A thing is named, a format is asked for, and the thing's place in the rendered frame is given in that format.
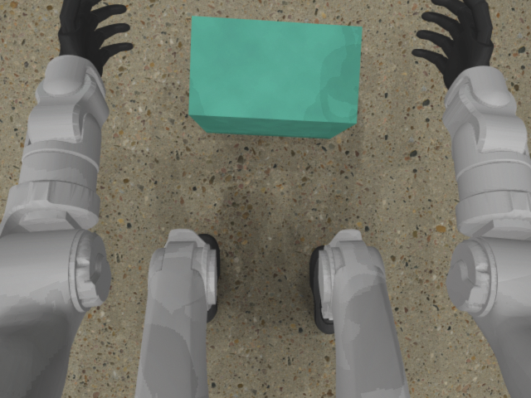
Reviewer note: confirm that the robot right forearm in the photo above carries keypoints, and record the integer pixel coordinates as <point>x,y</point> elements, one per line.
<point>491,156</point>

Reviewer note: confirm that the robot left hand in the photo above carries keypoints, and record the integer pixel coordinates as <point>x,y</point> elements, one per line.
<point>78,36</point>

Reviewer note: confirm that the robot left forearm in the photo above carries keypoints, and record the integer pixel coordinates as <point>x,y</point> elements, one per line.
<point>61,155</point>

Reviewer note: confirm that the carton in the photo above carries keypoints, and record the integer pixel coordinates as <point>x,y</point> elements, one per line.
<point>268,78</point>

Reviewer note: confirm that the robot left thigh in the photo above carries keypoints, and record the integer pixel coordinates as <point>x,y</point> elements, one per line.
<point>173,356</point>

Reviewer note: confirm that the robot right hand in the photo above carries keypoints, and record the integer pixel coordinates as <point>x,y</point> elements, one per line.
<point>471,46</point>

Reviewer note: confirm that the left robot upper arm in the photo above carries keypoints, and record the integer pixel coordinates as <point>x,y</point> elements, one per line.
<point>48,281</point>

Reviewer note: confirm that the right robot shin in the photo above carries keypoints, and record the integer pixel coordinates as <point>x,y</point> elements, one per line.
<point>376,258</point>

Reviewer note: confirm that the right robot upper arm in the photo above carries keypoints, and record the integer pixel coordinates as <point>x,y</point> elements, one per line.
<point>490,279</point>

